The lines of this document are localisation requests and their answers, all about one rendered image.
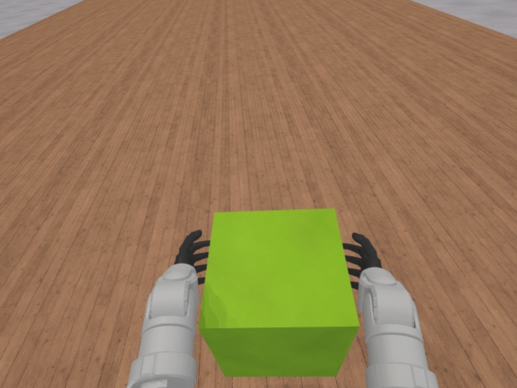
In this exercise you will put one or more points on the carton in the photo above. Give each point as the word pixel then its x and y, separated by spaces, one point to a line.
pixel 277 298

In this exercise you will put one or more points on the left robot forearm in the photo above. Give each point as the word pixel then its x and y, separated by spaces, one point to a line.
pixel 165 358

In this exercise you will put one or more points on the right robot hand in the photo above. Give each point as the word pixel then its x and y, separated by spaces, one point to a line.
pixel 368 254

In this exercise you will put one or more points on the right robot forearm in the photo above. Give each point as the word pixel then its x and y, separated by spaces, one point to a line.
pixel 396 355

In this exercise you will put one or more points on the left robot hand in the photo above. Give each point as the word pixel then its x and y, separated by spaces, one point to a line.
pixel 187 249

